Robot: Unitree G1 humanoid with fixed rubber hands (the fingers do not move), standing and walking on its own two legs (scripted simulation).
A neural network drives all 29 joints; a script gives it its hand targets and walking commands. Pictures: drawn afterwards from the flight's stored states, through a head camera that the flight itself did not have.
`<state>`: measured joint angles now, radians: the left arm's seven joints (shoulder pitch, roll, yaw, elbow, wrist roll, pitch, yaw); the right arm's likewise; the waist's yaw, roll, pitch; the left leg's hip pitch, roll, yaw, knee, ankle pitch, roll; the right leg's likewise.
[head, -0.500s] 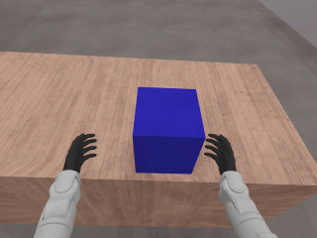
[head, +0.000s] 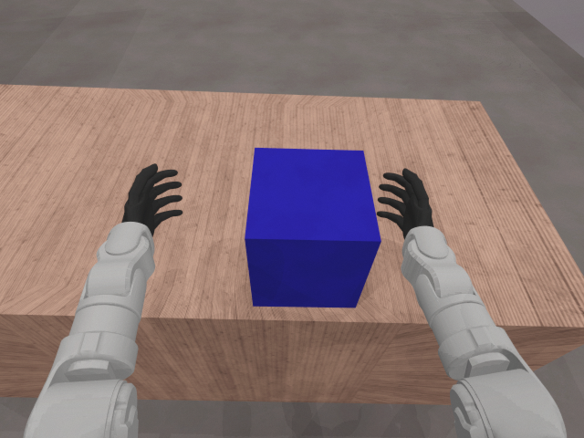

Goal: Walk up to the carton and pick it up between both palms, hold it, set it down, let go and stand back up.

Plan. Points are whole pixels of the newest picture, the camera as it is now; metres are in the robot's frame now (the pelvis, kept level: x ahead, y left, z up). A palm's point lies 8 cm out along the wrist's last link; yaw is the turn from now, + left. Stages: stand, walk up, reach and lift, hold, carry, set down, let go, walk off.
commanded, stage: reach and lift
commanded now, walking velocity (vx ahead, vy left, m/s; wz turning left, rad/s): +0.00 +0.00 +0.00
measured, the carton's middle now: (306, 230) +0.47 -0.01 -0.03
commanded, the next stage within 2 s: none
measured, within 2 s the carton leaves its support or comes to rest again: neither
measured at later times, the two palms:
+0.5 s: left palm (144, 181) +0.43 +0.23 +0.11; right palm (412, 182) +0.45 -0.15 +0.11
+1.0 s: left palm (175, 242) +0.42 +0.21 -0.01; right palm (393, 242) +0.42 -0.15 +0.00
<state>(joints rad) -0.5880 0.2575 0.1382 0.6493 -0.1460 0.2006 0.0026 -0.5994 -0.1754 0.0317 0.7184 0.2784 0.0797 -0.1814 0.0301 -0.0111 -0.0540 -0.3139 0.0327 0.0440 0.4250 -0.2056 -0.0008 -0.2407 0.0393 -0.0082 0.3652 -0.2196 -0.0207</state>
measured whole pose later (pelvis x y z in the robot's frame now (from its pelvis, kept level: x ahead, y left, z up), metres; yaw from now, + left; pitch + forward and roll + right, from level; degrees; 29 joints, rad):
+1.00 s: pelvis -0.01 +0.00 -0.04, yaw +1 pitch +26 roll -2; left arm -0.93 0.25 0.07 1.44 -0.17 -0.40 0.03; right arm -0.87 -0.14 -0.02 1.29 0.24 -0.33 -0.12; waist 0.00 -0.01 -0.27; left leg -0.91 0.04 0.00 0.74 -0.28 -0.01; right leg -0.83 0.04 -0.05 0.69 -0.32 -0.02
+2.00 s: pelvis -0.01 +0.01 -0.02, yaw +1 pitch +17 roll -1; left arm -0.80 0.02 0.54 1.28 0.34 -0.46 0.09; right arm -0.74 0.14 -0.69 1.13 -0.50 -0.44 -0.15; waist 0.02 -0.01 -0.12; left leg -0.66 0.03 0.03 0.63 -0.27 0.01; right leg -0.59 0.03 -0.03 0.59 -0.29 -0.02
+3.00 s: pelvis +0.01 +0.00 +0.00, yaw +1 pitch +17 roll -1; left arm -0.70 -0.08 0.61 1.05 0.49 -0.36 0.04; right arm -0.66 0.22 -0.77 1.02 -0.58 -0.46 -0.16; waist 0.03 -0.06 -0.09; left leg -0.53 0.03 0.02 0.43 -0.19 0.00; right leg -0.44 0.04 -0.04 0.35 -0.20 -0.02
